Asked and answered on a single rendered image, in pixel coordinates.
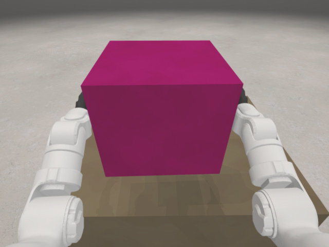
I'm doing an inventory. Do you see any right robot forearm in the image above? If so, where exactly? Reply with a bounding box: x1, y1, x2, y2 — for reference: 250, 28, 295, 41
232, 103, 318, 225

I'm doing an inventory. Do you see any left robot forearm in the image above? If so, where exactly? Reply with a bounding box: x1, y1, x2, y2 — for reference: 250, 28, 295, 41
18, 108, 92, 240

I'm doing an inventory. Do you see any pedestal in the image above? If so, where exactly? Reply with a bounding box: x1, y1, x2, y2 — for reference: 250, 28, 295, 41
68, 96, 329, 247

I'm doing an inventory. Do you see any left robot hand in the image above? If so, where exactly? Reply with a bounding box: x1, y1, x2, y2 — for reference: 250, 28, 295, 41
75, 93, 87, 110

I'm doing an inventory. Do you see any robot right upper arm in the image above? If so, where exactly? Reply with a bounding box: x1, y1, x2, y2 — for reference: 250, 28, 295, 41
252, 188, 329, 247

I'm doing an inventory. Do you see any robot left upper arm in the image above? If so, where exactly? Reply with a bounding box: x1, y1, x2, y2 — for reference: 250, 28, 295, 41
5, 196, 84, 247

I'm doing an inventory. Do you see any carton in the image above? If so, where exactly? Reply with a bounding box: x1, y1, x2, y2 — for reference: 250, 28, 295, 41
81, 41, 243, 177

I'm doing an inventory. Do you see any right robot hand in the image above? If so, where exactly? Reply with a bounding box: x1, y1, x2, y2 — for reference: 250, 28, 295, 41
238, 88, 248, 104

